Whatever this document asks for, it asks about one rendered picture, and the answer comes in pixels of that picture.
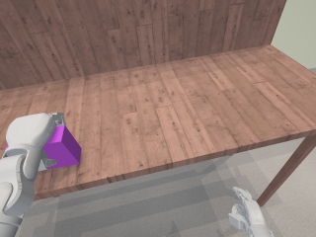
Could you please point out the table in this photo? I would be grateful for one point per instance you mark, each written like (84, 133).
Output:
(152, 85)

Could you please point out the right robot hand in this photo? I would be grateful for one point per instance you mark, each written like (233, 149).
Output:
(242, 217)

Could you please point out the sponge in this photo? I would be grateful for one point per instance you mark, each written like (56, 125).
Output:
(62, 147)

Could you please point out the right robot forearm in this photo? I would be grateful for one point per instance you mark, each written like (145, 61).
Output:
(259, 230)

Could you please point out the left robot hand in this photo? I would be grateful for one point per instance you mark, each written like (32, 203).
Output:
(35, 130)

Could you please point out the left robot forearm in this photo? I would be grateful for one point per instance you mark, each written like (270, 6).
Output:
(19, 168)

